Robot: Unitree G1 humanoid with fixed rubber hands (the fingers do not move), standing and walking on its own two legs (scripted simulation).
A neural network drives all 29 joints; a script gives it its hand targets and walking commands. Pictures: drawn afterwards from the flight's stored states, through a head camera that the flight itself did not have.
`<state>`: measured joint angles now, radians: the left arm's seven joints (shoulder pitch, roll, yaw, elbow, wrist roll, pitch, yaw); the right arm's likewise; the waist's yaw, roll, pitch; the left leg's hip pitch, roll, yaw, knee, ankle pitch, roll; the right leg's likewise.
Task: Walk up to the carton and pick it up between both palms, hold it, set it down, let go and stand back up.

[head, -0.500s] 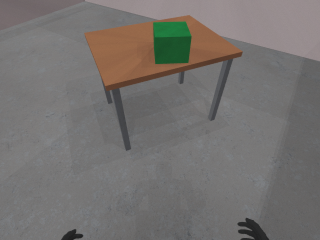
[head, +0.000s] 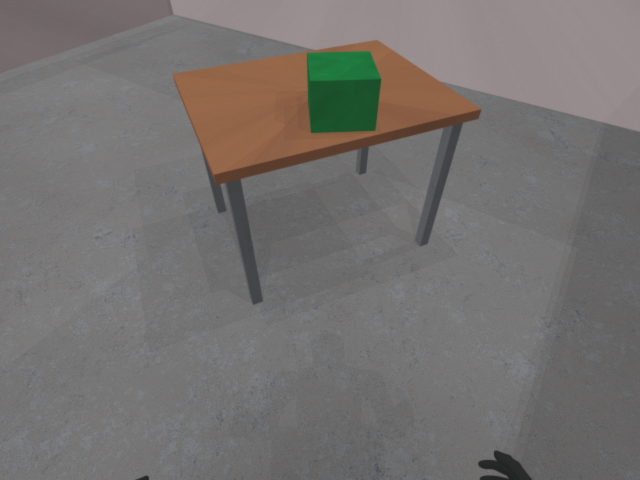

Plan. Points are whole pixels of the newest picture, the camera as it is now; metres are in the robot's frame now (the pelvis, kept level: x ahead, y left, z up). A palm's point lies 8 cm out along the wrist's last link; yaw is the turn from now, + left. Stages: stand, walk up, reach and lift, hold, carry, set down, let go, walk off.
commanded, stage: stand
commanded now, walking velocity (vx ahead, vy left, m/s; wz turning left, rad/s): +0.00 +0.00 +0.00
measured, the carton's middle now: (340, 91) +1.15 -0.07 -0.04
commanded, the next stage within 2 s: walk up in 0.92 s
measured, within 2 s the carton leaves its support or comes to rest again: neither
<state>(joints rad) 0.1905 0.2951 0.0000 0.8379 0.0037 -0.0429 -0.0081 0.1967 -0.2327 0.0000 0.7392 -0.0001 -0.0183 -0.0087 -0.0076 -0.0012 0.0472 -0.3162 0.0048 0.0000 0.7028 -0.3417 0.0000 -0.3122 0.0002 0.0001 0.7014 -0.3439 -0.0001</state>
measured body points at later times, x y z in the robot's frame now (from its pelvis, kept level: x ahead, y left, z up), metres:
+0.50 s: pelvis -0.01 +0.00 +0.00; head -0.01 +0.00 +0.45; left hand +0.09 +0.27 -0.12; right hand +0.11 -0.25 -0.12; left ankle +0.02 +0.12 -0.72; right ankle +0.02 -0.12 -0.72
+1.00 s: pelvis -0.01 +0.00 +0.00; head -0.01 +0.00 +0.45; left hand +0.08 +0.28 -0.13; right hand +0.09 -0.25 -0.12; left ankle +0.02 +0.12 -0.72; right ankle +0.02 -0.12 -0.72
